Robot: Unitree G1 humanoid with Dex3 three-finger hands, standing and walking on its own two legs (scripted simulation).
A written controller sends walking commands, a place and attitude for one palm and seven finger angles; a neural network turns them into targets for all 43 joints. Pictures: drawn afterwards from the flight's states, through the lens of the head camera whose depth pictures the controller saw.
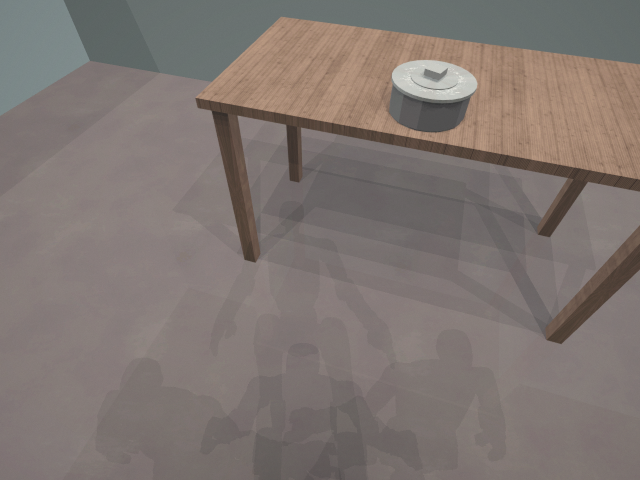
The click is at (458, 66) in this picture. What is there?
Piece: lid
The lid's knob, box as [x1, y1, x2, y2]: [424, 63, 447, 79]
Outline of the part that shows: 425,68 424,74 436,79 439,79 446,73 447,67 434,63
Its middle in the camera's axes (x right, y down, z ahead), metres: +0.27 -0.40 +0.92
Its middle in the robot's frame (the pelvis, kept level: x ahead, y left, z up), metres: +0.98 -0.22 +0.05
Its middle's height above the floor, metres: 0.83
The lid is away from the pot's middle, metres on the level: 0.00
